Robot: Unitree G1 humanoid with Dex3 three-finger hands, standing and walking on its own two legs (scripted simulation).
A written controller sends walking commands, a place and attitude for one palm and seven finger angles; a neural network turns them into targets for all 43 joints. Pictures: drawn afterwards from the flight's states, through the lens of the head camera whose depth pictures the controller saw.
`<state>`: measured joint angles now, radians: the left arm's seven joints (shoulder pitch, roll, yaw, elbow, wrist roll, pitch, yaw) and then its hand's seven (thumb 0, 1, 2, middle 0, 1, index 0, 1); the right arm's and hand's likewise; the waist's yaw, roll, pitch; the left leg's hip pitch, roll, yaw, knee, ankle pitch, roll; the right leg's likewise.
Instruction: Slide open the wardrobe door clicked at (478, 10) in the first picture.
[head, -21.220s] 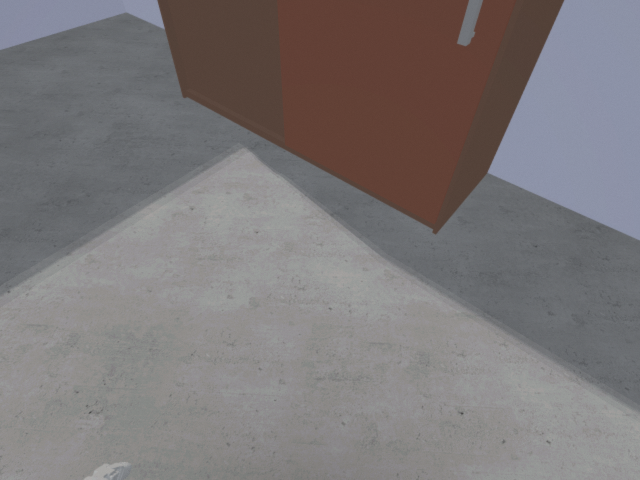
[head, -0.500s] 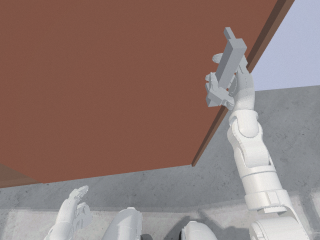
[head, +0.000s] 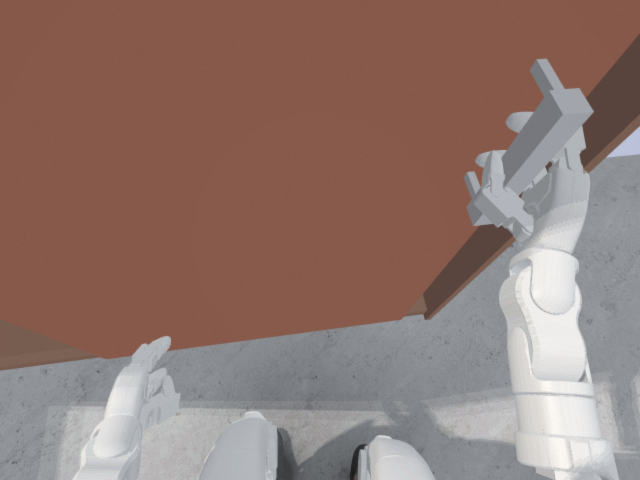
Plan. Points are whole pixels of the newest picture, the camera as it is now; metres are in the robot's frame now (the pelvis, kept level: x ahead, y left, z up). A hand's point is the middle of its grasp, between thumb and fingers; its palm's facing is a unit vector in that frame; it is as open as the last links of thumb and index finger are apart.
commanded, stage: step sideways, sliding the door along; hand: right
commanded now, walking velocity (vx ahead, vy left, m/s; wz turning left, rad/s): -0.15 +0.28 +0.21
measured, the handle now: (508, 152) +0.43 -0.20 +0.13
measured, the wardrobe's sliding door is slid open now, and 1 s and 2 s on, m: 0.09 0.42 0.70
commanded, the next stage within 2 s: none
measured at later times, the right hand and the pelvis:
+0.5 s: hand (351, 204) +0.37 -0.03 +0.12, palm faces +0.29 +0.95 -0.07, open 6.8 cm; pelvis +0.00 +0.14 +0.01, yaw +3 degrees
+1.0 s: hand (154, 229) +0.34 +0.16 +0.12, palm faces +0.18 +0.98 -0.11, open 6.7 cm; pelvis -0.04 +0.28 +0.01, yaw +7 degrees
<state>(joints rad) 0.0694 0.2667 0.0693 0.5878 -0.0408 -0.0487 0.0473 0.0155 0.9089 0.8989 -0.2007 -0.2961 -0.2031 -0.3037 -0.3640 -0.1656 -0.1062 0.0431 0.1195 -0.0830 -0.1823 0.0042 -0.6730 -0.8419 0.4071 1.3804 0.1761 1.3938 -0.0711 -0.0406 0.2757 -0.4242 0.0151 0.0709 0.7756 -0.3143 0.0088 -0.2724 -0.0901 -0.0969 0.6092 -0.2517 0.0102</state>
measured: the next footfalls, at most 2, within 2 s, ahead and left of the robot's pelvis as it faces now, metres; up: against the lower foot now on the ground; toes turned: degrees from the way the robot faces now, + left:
left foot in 0.30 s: +0.08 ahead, +0.25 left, +0.00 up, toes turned +8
right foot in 0.52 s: +0.04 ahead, +0.01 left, +0.00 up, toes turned -3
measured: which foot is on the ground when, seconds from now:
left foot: up 0.00-0.28, down 0.30-0.52, up 0.54-0.88, down 0.90-1.00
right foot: down 0.00-0.32, up 0.34-0.50, down 0.52-0.90, up 0.92-1.00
